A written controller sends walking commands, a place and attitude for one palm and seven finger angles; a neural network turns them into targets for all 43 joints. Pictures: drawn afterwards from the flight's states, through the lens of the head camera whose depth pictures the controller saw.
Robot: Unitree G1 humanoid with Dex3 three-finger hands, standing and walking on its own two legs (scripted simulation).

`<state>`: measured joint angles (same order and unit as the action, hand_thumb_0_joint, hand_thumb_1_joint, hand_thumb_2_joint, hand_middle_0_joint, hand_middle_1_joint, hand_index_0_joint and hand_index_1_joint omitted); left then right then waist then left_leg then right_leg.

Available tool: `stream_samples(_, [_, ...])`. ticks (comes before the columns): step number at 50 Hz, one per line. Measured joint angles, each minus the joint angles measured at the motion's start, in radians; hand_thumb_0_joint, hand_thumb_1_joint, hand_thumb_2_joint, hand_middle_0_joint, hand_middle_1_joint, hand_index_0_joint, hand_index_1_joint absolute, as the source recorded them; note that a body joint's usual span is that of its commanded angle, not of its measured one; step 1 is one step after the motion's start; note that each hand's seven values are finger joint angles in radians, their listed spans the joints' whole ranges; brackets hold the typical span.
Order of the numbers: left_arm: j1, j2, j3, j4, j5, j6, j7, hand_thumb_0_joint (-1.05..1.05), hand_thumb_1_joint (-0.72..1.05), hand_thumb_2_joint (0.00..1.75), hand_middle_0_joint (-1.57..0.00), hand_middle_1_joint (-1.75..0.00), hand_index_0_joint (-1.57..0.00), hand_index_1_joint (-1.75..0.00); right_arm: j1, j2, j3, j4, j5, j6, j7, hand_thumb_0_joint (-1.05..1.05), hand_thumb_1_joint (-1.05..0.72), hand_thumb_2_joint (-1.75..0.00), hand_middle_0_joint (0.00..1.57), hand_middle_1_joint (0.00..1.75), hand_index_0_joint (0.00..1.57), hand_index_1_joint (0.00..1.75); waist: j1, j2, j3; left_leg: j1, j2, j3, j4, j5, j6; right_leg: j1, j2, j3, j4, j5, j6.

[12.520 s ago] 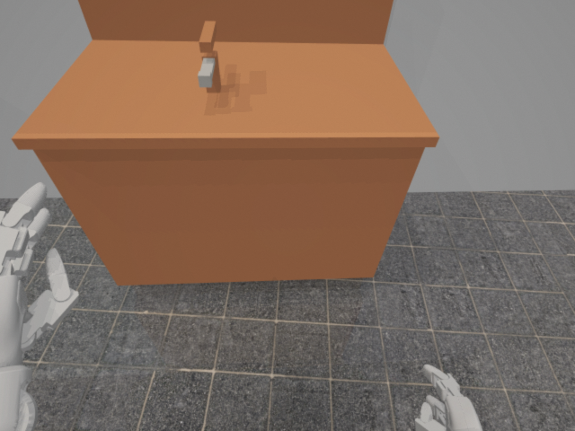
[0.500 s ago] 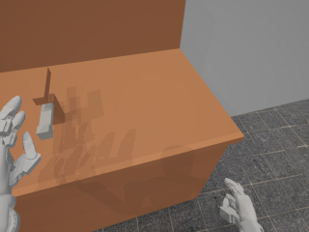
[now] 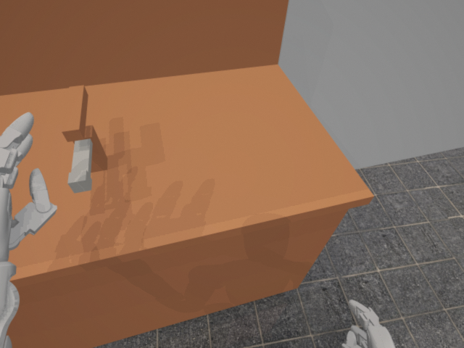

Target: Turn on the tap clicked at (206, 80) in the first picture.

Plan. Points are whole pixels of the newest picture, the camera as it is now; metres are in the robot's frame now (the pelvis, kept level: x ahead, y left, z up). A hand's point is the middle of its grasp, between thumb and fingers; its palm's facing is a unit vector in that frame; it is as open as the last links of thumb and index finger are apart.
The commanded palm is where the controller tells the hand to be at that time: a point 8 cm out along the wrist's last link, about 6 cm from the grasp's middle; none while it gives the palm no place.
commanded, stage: look again from close up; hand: left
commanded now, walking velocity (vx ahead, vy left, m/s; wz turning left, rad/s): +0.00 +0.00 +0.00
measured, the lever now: (80, 181) +0.34 +0.31 +0.08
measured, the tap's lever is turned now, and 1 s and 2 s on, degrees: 0 0 0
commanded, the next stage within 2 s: come to a stop and stand still in 0.26 s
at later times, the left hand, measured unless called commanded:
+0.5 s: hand (73, 180) +0.28 +0.25 +0.17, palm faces +0.36 -0.85 -0.38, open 7.4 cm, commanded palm +0.21 +0.29 +0.17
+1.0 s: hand (72, 214) +0.24 +0.24 +0.15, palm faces +0.30 -0.87 -0.38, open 7.4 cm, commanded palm +0.19 +0.29 +0.17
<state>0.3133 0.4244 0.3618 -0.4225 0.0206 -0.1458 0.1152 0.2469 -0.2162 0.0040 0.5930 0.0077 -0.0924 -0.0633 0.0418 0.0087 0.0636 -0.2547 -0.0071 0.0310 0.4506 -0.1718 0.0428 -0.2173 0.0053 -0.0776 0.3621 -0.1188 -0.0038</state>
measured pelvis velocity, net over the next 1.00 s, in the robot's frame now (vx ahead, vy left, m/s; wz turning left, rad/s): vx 0.02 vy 0.02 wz -0.03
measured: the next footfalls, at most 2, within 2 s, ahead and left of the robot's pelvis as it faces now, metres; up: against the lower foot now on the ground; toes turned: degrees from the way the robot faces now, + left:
none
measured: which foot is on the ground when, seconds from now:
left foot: down 0.00-1.00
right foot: down 0.00-1.00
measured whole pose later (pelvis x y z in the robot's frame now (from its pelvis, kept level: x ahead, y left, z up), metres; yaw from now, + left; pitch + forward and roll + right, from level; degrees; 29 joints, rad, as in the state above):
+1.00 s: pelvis +0.02 +0.02 +0.00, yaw -2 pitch -2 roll -1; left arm 0.45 0.35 0.33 -0.45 -0.04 -0.24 0.08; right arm 0.23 -0.20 0.02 0.56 0.02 -0.14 0.00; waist 0.01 0.00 0.06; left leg -0.24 -0.03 0.07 0.50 -0.23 0.07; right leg -0.24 -0.02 -0.04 0.47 -0.20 0.02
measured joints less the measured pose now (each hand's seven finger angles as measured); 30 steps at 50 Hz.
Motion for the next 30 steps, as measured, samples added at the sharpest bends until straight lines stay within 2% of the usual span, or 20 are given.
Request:
stream_samples(2, [-0.172,0.077,0.063,0.109,-0.006,-0.044,-0.016,0.01,0.88,0.9,-0.22,-0.3,-0.21,-0.3,-0.023,-0.001,0.001,0.015,0.001,-0.008,0.021,0.01,-0.9,-0.9,0.2,0.3,0.2,0.3,0.022,-0.013,0.028,-0.023,-0.004,-0.002,0.031,-0.007,-0.003,-0.036,-0.006,-0.004,0.06,-0.024,-0.011])
stream_samples(4, [-0.217,0.078,0.113,0.145,-0.036,-0.057,-0.012,0.01,0.88,0.9,-0.22,-0.3,-0.21,-0.3,-0.046,-0.006,0.003,0.01,0.012,-0.008,0.05,0.01,-0.9,-0.9,0.2,0.3,0.2,0.3,0.016,-0.007,0.035,-0.028,-0.002,0.01,0.041,-0.014,-0.002,-0.05,-0.006,0.009,0.078,-0.03,-0.009])
stream_samples(6, [-0.144,0.03,0.115,0.104,-0.059,-0.061,-0.008,0.01,0.89,0.9,-0.21,-0.3,-0.21,-0.3,-0.053,-0.008,0.0,-0.009,0.025,-0.013,0.074,0.01,-0.9,-0.9,0.2,0.3,0.2,0.3,0.0,0.01,0.027,-0.019,0.0,0.032,0.036,-0.022,0.003,-0.051,-0.004,0.031,0.078,-0.031,-0.004])
stream_samples(9, [0.027,-0.047,0.032,0.012,-0.054,-0.064,-0.028,0.01,0.9,0.9,-0.2,-0.3,-0.2,-0.3,-0.04,-0.003,0.005,-0.038,0.028,-0.022,0.081,0.01,-0.9,-0.9,0.2,0.3,0.21,0.3,-0.022,0.024,0.007,-0.001,0.0,0.055,0.026,-0.037,0.007,-0.043,-0.003,0.056,0.072,-0.04,0.004])
stream_samples(12, [0.127,-0.067,-0.037,-0.012,-0.042,-0.062,-0.054,0.01,0.89,0.9,-0.21,-0.3,-0.2,-0.3,-0.025,0.012,0.018,-0.043,0.021,-0.023,0.067,0.01,-0.9,-0.9,0.2,0.3,0.2,0.3,-0.03,0.008,-0.002,0.009,-0.002,0.062,0.023,-0.05,0.01,-0.038,-0.004,0.063,0.076,-0.055,0.006])
stream_samples(15, [0.121,-0.058,-0.043,0.01,-0.037,-0.053,-0.06,0.01,0.88,0.9,-0.22,-0.3,-0.21,-0.3,-0.014,0.023,0.028,-0.038,0.013,-0.027,0.053,0.01,-0.9,-0.9,0.2,0.3,0.2,0.3,-0.023,-0.014,0.01,0.015,-0.004,0.054,0.028,-0.062,0.012,-0.03,-0.007,0.055,0.085,-0.072,0.006])
stream_samples(20, [0.047,-0.045,0.013,-0.012,-0.049,-0.049,-0.034,0.01,0.88,0.9,-0.22,-0.3,-0.22,-0.3,-0.029,0.021,0.033,-0.021,0.005,-0.041,0.056,0.01,-0.9,-0.9,0.2,0.3,0.2,0.3,-0.01,-0.034,0.036,0.021,-0.007,0.038,0.044,-0.081,0.012,-0.013,-0.01,0.04,0.089,-0.09,0.007])
stream_samples(26, [0.061,-0.045,0.024,-0.096,-0.054,-0.079,-0.021,0.01,0.89,0.9,-0.22,-0.3,-0.21,-0.3,-0.068,0.021,0.025,-0.032,0.005,-0.042,0.064,0.01,-0.9,-0.9,0.2,0.3,0.21,0.3,-0.016,-0.04,0.021,0.026,-0.014,0.04,0.041,-0.091,0.016,-0.007,-0.016,0.042,0.084,-0.099,0.016])
stream_samples(30, [0.083,-0.036,0.014,-0.085,-0.055,-0.072,-0.029,0.01,0.89,0.9,-0.21,-0.3,-0.21,-0.3,-0.09,0.028,0.022,-0.053,0.008,-0.027,0.059,0.01,-0.9,-0.9,0.2,0.3,0.2,0.3,-0.016,-0.039,0.012,0.027,-0.017,0.042,0.031,-0.087,0.018,-0.009,-0.019,0.045,0.078,-0.096,0.019])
